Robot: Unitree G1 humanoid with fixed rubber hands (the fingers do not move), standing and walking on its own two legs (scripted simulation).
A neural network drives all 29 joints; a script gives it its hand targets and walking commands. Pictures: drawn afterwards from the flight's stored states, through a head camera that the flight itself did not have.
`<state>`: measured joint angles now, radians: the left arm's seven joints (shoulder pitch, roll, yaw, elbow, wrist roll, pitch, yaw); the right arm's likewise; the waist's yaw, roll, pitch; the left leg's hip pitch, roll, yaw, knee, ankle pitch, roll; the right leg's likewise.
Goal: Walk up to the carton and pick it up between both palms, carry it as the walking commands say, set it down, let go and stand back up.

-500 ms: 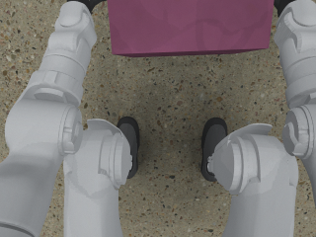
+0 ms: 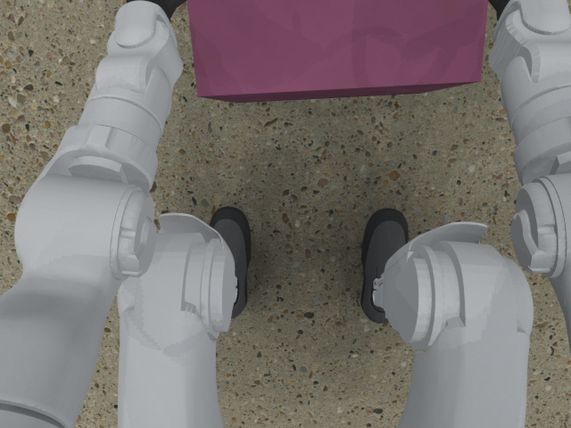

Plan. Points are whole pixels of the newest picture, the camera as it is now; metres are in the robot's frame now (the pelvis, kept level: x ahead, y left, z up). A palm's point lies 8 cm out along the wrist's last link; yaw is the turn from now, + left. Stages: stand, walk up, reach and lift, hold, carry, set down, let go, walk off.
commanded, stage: reach and lift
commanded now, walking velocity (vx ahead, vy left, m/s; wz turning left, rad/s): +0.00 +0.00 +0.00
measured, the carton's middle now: (328, 27) +0.52 -0.03 -0.27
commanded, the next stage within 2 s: none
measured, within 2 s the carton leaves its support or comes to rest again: leaves its support in 0.28 s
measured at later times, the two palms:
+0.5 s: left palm out of the picture +0.54 +0.16 -0.16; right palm out of the picture +0.54 -0.22 -0.16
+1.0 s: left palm out of the picture +0.54 +0.15 -0.09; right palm out of the picture +0.54 -0.22 -0.10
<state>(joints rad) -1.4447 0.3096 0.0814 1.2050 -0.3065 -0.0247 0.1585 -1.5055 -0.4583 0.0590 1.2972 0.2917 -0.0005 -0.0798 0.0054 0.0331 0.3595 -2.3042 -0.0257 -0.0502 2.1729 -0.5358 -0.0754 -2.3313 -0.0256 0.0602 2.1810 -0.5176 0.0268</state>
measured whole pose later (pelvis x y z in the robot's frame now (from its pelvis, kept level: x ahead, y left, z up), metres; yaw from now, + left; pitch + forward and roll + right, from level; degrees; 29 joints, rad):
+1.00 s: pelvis +0.00 +0.00 +0.02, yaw +0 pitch +45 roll +2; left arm -1.24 0.18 0.38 0.83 -0.05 0.23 0.13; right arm -1.32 -0.37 -0.20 0.95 0.03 0.27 -0.02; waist 0.01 0.04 0.06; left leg -2.33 -0.06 -0.06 2.07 -0.52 -0.09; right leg -2.36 0.02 0.07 2.07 -0.50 0.05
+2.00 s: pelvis +0.01 +0.00 +0.13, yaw -1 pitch +51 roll +2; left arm -1.01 0.03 0.54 0.57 0.15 0.37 0.04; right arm -1.10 -0.19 -0.38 0.73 -0.16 0.40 0.00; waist 0.03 0.01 -0.21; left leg -2.11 -0.08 -0.09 1.68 -0.46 -0.09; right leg -2.14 0.07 0.09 1.69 -0.43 0.05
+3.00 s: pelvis +0.05 +0.00 +0.27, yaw -3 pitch +44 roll +1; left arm -0.70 -0.06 0.52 0.48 0.23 0.37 -0.04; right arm -0.78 -0.06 -0.41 0.62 -0.20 0.38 0.02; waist 0.03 0.00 -0.30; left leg -1.58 -0.06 -0.11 1.21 -0.39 -0.06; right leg -1.61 0.07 0.10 1.21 -0.36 0.04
